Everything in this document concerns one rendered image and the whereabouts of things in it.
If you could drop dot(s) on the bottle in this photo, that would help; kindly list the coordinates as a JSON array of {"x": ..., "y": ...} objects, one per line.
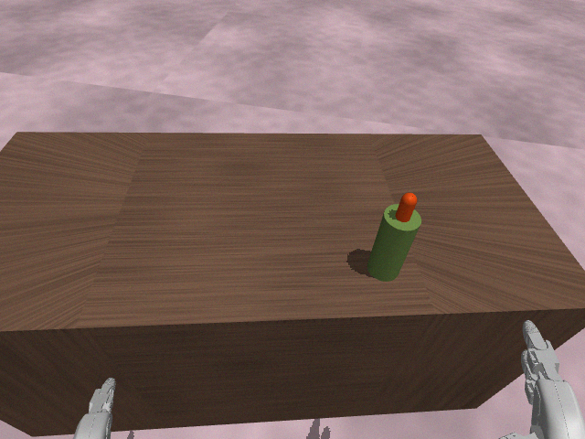
[{"x": 398, "y": 228}]

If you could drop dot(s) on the left robot hand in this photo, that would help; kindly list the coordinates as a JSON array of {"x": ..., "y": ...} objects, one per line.
[{"x": 97, "y": 423}]

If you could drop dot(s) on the right robot hand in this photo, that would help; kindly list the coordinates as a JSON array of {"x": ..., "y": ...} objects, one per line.
[{"x": 556, "y": 412}]

